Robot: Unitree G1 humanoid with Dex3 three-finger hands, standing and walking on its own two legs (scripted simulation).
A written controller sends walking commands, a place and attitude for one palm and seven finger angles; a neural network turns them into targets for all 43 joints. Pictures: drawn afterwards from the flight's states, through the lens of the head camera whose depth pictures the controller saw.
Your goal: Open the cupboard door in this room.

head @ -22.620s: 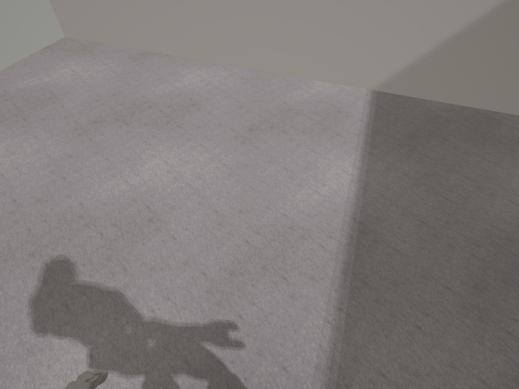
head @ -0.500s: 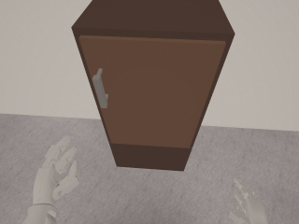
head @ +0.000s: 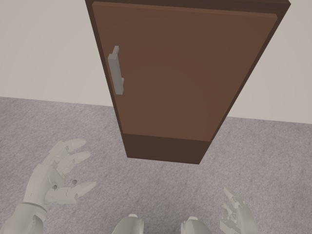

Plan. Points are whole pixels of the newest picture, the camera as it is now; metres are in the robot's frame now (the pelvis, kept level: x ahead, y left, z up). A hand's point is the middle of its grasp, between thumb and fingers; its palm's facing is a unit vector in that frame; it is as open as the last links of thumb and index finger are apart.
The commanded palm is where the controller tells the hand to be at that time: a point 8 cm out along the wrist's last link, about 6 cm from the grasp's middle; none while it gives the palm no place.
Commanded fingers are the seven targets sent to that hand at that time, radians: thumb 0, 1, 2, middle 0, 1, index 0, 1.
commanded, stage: raise the hand with hooked fingers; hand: left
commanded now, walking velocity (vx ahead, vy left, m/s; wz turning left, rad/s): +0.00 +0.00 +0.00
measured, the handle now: (118, 71) +0.54 +0.15 +0.09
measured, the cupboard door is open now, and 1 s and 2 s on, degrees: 0 0 0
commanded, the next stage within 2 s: move the hooked fingers beside the handle in 1.32 s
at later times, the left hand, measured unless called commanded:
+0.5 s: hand (44, 158) +0.26 +0.26 +0.09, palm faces +0.02 -1.00 -0.08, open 13.5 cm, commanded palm +0.24 +0.31 +0.09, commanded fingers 0.00 -0.50 0.30 -0.30 -1.20 -0.30 -1.20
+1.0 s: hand (51, 135) +0.30 +0.25 +0.10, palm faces -0.04 -1.00 -0.04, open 13.9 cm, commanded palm +0.28 +0.31 +0.10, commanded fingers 0.00 -0.50 0.30 -0.30 -1.20 -0.30 -1.20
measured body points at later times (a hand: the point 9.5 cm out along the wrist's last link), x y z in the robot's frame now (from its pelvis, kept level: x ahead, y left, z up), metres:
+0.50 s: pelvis +0.01 +0.01 +0.02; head +0.05 +0.02 +0.46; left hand +0.25 +0.31 +0.09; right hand +0.18 -0.23 -0.04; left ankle +0.01 +0.09 -0.66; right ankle +0.03 -0.13 -0.66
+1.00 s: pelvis +0.02 -0.01 +0.03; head +0.07 -0.01 +0.48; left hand +0.30 +0.31 +0.11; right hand +0.16 -0.27 -0.05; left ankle +0.01 +0.09 -0.66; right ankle +0.03 -0.13 -0.66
